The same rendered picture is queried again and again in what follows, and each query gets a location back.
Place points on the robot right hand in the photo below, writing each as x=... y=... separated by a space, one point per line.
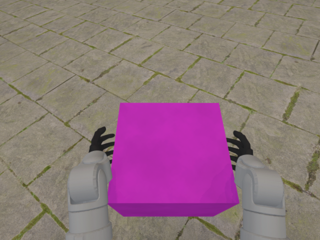
x=243 y=145

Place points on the right robot forearm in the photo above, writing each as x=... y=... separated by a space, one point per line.
x=263 y=200

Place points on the carton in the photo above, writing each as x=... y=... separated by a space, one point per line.
x=171 y=160

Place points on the left robot forearm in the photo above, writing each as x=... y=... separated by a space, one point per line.
x=87 y=198

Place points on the robot left hand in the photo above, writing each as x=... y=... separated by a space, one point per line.
x=96 y=142

